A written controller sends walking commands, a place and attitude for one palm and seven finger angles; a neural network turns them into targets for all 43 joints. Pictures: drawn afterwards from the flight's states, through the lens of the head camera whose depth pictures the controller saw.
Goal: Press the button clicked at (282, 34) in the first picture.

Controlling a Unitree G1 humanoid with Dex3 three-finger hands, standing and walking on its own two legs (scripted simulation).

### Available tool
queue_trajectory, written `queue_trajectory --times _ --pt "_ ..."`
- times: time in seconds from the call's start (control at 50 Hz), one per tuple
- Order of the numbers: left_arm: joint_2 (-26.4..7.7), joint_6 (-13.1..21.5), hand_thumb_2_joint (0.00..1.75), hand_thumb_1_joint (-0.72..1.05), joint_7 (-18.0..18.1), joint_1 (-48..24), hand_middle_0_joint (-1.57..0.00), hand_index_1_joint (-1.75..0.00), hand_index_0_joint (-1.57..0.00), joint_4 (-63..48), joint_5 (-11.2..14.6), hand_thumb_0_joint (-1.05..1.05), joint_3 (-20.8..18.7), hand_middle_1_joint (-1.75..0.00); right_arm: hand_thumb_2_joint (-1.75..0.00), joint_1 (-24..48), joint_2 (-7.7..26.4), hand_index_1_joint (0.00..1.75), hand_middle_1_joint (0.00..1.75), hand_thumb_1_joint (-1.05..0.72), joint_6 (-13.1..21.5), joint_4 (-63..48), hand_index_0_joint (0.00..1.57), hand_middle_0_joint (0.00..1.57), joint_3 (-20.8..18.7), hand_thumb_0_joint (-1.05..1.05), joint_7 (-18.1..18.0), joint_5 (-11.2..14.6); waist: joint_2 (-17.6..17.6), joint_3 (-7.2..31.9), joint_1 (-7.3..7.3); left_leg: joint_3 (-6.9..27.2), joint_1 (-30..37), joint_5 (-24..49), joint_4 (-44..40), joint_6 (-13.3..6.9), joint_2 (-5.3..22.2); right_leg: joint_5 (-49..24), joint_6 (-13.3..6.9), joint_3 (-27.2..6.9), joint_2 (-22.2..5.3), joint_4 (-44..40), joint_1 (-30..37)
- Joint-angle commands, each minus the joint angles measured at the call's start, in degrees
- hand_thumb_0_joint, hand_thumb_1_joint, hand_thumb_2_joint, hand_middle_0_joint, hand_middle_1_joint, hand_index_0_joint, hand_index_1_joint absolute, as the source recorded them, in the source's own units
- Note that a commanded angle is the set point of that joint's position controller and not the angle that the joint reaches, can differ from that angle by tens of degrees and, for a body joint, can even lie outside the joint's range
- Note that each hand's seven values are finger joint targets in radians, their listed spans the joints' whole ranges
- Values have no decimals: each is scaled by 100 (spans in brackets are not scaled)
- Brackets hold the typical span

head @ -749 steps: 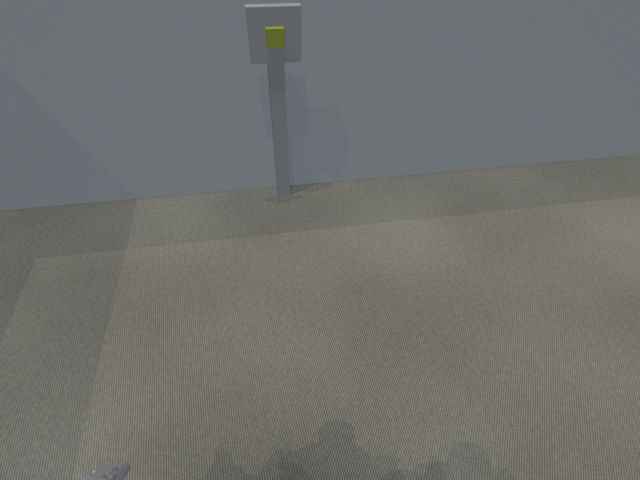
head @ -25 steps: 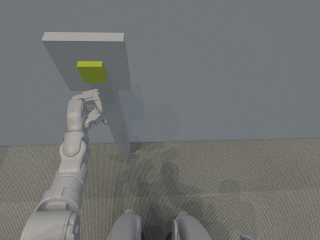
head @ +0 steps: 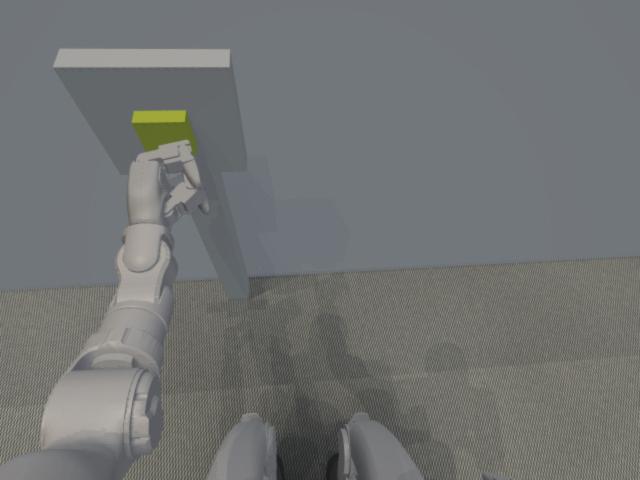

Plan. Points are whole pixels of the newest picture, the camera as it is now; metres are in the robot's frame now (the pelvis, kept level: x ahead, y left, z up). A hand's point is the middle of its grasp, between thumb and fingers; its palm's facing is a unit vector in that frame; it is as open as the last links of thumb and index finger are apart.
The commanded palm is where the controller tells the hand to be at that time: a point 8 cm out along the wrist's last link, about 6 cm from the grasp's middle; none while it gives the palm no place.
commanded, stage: press the button with the knuckle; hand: left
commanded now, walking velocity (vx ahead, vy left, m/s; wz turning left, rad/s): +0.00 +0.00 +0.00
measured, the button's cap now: (166, 132) +0.53 +0.18 +0.07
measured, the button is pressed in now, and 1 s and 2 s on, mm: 0 12 0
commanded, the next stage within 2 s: hold the button down briefly in 0.68 s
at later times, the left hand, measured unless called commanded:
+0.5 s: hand (198, 178) +0.49 +0.14 +0.03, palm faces +0.06 -1.00 -0.03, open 2.8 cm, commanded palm +0.48 +0.19 +0.04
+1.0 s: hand (197, 175) +0.49 +0.14 +0.03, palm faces +0.06 -1.00 -0.04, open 2.9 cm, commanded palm +0.50 +0.18 +0.04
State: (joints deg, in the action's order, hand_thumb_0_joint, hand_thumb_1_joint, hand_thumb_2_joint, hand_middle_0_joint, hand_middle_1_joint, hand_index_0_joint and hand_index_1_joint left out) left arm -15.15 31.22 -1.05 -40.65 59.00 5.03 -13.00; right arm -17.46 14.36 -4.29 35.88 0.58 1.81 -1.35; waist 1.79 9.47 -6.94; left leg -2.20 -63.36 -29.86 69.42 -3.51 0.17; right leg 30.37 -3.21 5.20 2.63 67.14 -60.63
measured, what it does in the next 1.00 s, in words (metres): stands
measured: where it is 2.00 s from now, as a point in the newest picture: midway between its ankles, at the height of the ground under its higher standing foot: outside the picture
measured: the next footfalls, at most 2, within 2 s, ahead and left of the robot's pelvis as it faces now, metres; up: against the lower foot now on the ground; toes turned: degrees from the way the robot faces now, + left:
none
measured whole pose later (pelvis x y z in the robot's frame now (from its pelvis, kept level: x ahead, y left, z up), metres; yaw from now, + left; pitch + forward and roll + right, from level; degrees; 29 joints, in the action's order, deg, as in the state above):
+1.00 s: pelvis -0.03 -0.01 -0.02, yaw +0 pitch +26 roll -4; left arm -23.8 31.3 -1.7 -54.7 73.1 2.7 -15.7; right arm -20.1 15.5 -2.0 38.1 2.6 0.8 -2.1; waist 2.6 8.5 -11.4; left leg 0.6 -71.6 -27.9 73.3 -3.0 0.5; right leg 28.4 -4.0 8.2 2.9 69.3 -67.4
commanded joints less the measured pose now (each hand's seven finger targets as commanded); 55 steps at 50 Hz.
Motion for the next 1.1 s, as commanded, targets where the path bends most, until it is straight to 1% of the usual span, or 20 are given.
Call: queue_trajectory --times 0.0,0.02,0.06,0.12,0.2,0.24,0.3,0.34,0.38,0.46,0.5,0.66,0.68,0.74,0.8,0.86,0.92,0.94,1.02,1.08 --pt "-1091 418 90 90 22 -2474 -130 -150 -130 -1095 16 0 -322 -150 -90 -765 976 30 30 -90 108 -376 20 20 -347 0 -47 -44 294 2674 -121 635 2132 1984 -716 204 4 -1888 162 -461 34 -783 957" --pt "-1264 437 90 90 46 -2399 -130 -150 -130 -1048 -6 0 -464 -150 -90 -774 980 30 30 -90 86 -368 20 20 -341 0 -49 -37 263 2733 -65 627 2128 2057 -723 214 12 -1961 163 -469 33 -781 1029" --pt "-1137 464 90 90 42 -2582 -130 -150 -130 -1072 0 0 -346 -150 -90 -779 948 30 30 -90 80 -355 20 20 -336 0 -47 -43 208 2740 -177 589 2069 2062 -669 188 12 -2044 192 -493 32 -802 1063" --pt "-1388 469 90 90 25 -2586 -130 -150 -130 -876 -32 0 -536 -150 -90 -854 966 30 30 -90 55 -324 20 20 -337 0 -55 -44 116 2654 -180 546 1814 1978 -620 160 4 -2086 211 -565 38 -828 1184" --pt "-1521 433 90 90 -41 -3099 -130 -150 -130 -764 -22 0 -535 -150 -90 -920 981 30 30 -90 55 -249 20 20 -313 0 -105 -35 133 2503 -361 543 1612 1715 -582 126 -2 -1909 226 -627 29 -894 1141" --pt "-1641 424 90 90 -51 -3184 -130 -150 -130 -692 -28 0 -618 -150 -90 -954 992 30 30 -90 57 -218 20 20 -307 0 -115 -30 239 2588 -330 562 1654 1696 -586 135 -4 -1830 217 -623 33 -906 1125" --pt "-1650 452 90 90 -103 -3531 -130 -150 -130 -765 -8 0 -556 -150 -90 -977 1006 30 30 -90 80 -197 20 20 -295 0 -125 -50 557 2791 -418 613 1864 1792 -542 140 10 -1806 197 -594 39 -854 940" --pt "-1714 461 90 90 -115 -3508 -130 -150 -130 -711 -7 0 -598 -150 -90 -995 1018 30 30 -90 73 -171 20 20 -291 0 -119 -46 624 2852 -372 639 1982 1870 -566 165 23 -1802 189 -565 49 -857 911" --pt "-1541 431 90 90 -123 -3556 -130 -150 -130 -572 11 0 -470 -150 -90 -993 1017 30 30 -90 83 -171 20 20 -288 0 -101 -45 601 2764 -437 670 2001 1795 -571 164 30 -1689 188 -533 62 -889 781" --pt "-1750 425 90 90 -32 -4153 -130 -150 -130 -446 -59 0 -493 -150 -90 -1027 1071 30 30 -90 108 -108 20 20 -264 0 -125 -57 504 2497 -634 711 1717 1372 -539 121 32 -1279 206 -570 69 -945 589" --pt "-1902 458 90 90 2 -4209 -130 -150 -130 -447 -104 0 -590 -150 -90 -1048 1101 30 30 -90 134 -128 20 20 -262 0 -130 -76 627 2680 -596 734 1764 1412 -520 123 29 -1276 181 -569 70 -892 567" --pt "-1915 457 90 90 23 -4752 -130 -150 -130 -253 -164 0 -435 -150 -90 -1101 1154 30 30 -90 196 -36 20 20 -238 0 -124 -88 766 2680 -782 838 1813 1069 -521 127 55 -910 174 -530 78 -922 225" --pt "-1824 445 90 90 37 -4900 -130 -150 -130 -323 -140 0 -346 -150 -90 -1107 1152 30 30 -90 212 -29 20 20 -231 0 -128 -94 725 2709 -859 826 1785 1014 -508 107 49 -884 192 -543 73 -939 235" --pt "-2212 433 90 90 66 -4980 -130 -150 -130 -295 -137 0 -611 -150 -90 -1137 1183 30 30 -90 243 -18 20 20 -207 0 -149 -95 760 2819 -806 794 1634 1006 -459 98 43 -866 186 -589 77 -939 379" --pt "-2002 378 90 90 28 -5085 -130 -150 -130 -165 -141 0 -385 -150 -90 -1131 1156 30 30 -90 287 -9 20 20 -172 0 -149 -81 839 2602 -897 822 1503 724 -498 93 35 -654 172 -582 79 -951 231" --pt "-2075 318 90 90 52 -5029 -130 -150 -130 -12 -155 0 -408 -150 -90 -1121 1203 30 30 -90 309 -29 20 20 -164 0 -165 -71 819 2447 -902 865 1431 469 -563 103 44 -479 169 -564 71 -969 102" --pt "-2076 359 90 90 78 -5255 -130 -150 -130 -202 -174 0 -387 -150 -90 -1165 1225 30 30 -90 351 -11 20 20 -175 0 -163 -96 1015 2775 -900 974 1767 606 -580 125 66 -579 153 -492 64 -862 -61" --pt "-1925 325 90 90 84 -5201 -130 -150 -130 -90 -154 0 -322 -150 -90 -1179 1210 30 30 -90 357 -2 20 20 -175 0 -151 -97 1008 2707 -913 984 1786 582 -592 132 60 -574 153 -465 67 -866 -108" --pt "-2039 316 90 90 137 -5269 -130 -150 -130 -124 -152 0 -407 -150 -90 -1206 1251 30 30 -90 388 24 20 20 -177 0 -153 -105 867 2688 -947 994 1729 489 -603 118 73 -524 171 -475 59 -895 -99" --pt "-1922 339 90 90 164 -5233 -130 -150 -130 -155 -207 0 -328 -150 -90 -1210 1240 30 30 -90 406 35 20 20 -191 0 -129 -126 908 2713 -912 1052 1839 445 -651 141 80 -515 154 -438 53 -871 -156"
